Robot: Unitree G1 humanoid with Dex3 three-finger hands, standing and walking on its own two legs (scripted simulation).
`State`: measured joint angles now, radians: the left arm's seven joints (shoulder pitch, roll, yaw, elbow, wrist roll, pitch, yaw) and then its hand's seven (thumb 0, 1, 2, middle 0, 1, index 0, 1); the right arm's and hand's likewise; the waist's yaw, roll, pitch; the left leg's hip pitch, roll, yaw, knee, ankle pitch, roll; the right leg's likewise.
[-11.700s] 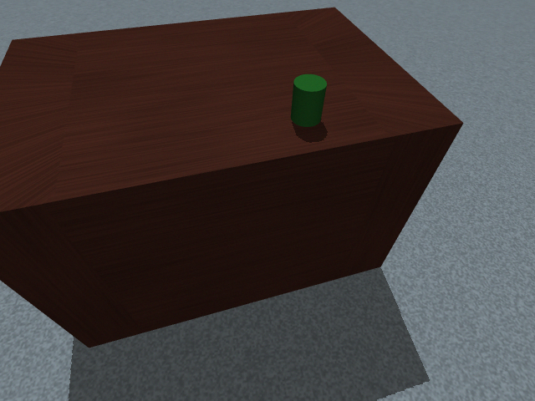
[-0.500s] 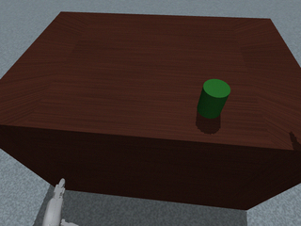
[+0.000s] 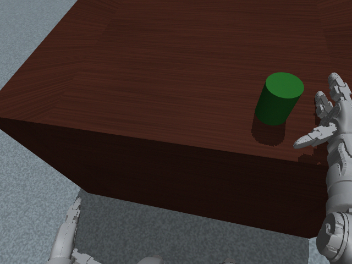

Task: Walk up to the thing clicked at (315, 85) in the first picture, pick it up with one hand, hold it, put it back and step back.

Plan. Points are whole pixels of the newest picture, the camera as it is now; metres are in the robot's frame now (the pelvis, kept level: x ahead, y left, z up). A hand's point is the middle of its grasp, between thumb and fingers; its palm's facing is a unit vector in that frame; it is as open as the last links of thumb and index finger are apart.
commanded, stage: close in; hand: right
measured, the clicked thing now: (277, 100) +0.49 -0.17 +0.06
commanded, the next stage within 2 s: rest palm in 0.38 s
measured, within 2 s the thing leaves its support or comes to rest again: leaves its support in 1.78 s
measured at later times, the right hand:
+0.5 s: hand (286, 109) +0.45 -0.18 +0.07, palm faces +0.12 +0.99 +0.03, open 17.8 cm
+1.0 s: hand (282, 100) +0.48 -0.17 +0.07, palm faces +0.12 +0.99 +0.01, open 14.7 cm
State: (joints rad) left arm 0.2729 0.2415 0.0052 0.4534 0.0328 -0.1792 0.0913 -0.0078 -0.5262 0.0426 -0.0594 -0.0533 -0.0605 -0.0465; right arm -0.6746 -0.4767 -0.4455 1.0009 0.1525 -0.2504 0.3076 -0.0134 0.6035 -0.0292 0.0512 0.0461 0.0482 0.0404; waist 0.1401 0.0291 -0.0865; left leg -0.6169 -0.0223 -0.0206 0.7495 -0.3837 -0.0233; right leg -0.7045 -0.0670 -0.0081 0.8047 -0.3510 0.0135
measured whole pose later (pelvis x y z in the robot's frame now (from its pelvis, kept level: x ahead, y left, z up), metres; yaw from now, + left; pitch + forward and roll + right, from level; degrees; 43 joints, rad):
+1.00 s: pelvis +0.00 +0.01 -0.02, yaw +0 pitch +16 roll +2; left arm 0.33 0.23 0.05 0.26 0.03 -0.09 0.00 -0.01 -0.54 0.06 -0.06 -0.05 -0.05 -0.05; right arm -0.77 -0.38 -0.37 0.98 0.07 -0.28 0.08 -0.01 0.51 -0.12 0.58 0.34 0.57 0.34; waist 0.15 0.01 -0.11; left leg -0.72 -0.02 -0.01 0.88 -0.44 -0.01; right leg -0.79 -0.07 0.00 0.91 -0.39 0.02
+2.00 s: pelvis +0.00 +0.00 -0.01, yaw +0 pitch +14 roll +1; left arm 0.32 0.22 0.05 0.31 0.01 -0.05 0.01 -0.01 -0.52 0.05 -0.06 -0.05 -0.06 -0.04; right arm -0.82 -0.38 -0.33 0.96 0.07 -0.20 0.05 0.00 0.61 -1.09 0.72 1.07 0.73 1.08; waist 0.13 -0.02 -0.10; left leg -0.64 -0.01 -0.02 0.81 -0.42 -0.02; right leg -0.72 -0.06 -0.01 0.84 -0.37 0.01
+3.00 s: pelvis +0.00 +0.01 +0.02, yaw -1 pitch +5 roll +0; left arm 0.32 0.23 0.07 0.43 -0.03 -0.06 0.04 -0.01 -0.52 0.04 -0.05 -0.05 -0.05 -0.03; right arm -0.65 -0.29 -0.26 0.54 0.15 0.08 0.06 0.00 0.61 -1.12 0.68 1.13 0.70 1.14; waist 0.03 -0.04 -0.09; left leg -0.36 0.01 -0.03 0.63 -0.36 -0.02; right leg -0.42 -0.04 -0.02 0.63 -0.29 0.02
